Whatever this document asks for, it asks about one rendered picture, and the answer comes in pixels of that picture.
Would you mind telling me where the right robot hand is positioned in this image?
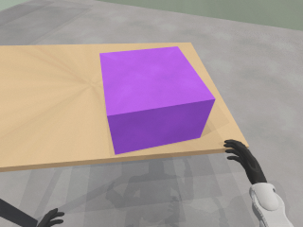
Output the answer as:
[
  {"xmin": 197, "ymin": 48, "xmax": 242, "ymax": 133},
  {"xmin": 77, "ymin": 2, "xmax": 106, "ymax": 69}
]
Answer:
[{"xmin": 223, "ymin": 139, "xmax": 267, "ymax": 185}]

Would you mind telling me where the robot right forearm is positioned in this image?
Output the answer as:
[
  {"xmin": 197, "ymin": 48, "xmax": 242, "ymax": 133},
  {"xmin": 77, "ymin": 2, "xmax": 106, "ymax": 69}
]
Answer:
[{"xmin": 249, "ymin": 183, "xmax": 294, "ymax": 227}]

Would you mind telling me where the carton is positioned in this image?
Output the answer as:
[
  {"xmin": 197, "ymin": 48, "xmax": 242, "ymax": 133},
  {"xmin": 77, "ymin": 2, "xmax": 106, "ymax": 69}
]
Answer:
[{"xmin": 99, "ymin": 46, "xmax": 216, "ymax": 155}]

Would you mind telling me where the left robot hand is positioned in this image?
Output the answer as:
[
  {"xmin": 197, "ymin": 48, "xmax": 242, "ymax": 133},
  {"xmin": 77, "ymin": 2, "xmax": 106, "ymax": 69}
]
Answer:
[{"xmin": 37, "ymin": 208, "xmax": 64, "ymax": 227}]

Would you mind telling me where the table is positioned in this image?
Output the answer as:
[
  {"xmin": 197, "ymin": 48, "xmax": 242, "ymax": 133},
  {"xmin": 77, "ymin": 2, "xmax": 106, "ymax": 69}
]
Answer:
[{"xmin": 0, "ymin": 43, "xmax": 249, "ymax": 227}]

